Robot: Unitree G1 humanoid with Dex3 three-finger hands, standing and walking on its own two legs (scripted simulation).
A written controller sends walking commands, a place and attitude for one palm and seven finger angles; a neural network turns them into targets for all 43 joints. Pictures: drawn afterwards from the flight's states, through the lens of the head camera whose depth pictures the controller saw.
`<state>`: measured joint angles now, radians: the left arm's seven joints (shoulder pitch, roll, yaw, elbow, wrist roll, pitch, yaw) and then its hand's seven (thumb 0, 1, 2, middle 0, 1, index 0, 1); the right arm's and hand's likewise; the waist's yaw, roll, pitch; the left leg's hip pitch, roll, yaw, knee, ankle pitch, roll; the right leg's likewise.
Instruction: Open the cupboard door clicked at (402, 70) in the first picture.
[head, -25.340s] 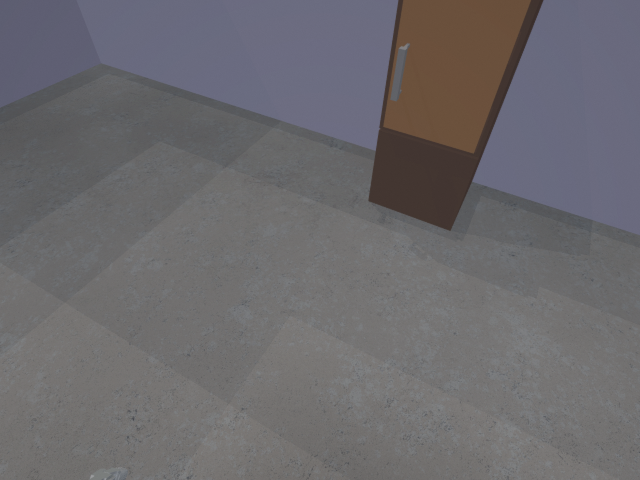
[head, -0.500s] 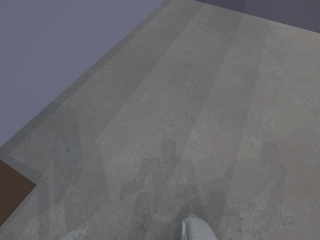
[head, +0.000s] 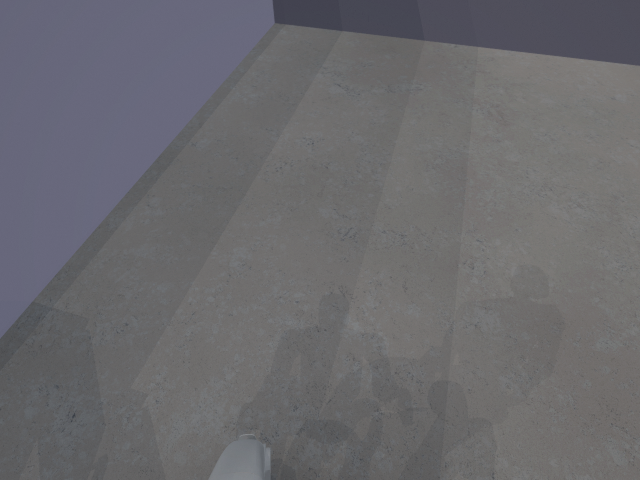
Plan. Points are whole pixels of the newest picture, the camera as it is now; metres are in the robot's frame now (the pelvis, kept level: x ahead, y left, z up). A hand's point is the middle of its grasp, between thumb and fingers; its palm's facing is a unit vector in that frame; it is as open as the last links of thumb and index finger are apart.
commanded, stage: walk to a spot facing it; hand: left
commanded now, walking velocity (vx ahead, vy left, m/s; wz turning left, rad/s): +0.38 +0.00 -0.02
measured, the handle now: out of the picture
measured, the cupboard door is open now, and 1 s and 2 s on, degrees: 45 45 45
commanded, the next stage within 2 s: turn to face it in 0.68 s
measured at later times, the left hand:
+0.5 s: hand (224, 373) +0.30 +0.19 -0.17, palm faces -0.01 -0.98 -0.20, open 7.3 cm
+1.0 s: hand (284, 271) +0.51 +0.11 -0.18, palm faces +0.12 -0.97 -0.20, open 7.1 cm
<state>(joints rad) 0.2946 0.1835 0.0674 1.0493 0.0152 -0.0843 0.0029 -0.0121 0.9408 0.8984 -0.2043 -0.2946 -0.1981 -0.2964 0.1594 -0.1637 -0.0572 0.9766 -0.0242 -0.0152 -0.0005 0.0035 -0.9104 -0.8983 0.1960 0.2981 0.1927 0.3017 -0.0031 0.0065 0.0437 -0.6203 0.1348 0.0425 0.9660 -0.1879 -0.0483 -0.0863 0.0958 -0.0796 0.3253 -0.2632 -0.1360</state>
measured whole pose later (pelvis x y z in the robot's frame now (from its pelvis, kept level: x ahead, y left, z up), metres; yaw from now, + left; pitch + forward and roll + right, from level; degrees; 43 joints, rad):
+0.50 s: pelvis +0.27 +0.00 +0.00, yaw -4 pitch +0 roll +2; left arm 0.25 0.17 0.07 1.05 0.04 -0.02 -0.01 0.03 0.94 0.90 -0.20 -0.29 -0.20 -0.30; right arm 0.35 -0.18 -0.04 1.10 -0.02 -0.06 -0.02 0.00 -0.93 -0.90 0.20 0.30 0.20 0.30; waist 0.02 -0.02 0.05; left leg -0.14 0.00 0.13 0.41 -0.27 0.02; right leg -0.57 -0.13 -0.04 0.93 -0.23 -0.01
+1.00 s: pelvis +0.49 -0.08 -0.01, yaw +6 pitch +0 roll +0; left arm 0.24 0.18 0.05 1.02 0.02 -0.06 0.01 -0.01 0.96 0.90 -0.21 -0.29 -0.20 -0.30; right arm 0.15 -0.18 -0.05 0.99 -0.02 0.02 0.02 0.00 -0.91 -0.90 0.19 0.30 0.19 0.30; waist -0.02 -0.03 0.08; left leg -0.55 0.07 0.14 0.82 -0.24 -0.02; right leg -0.07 -0.07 -0.31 0.44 -0.36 -0.02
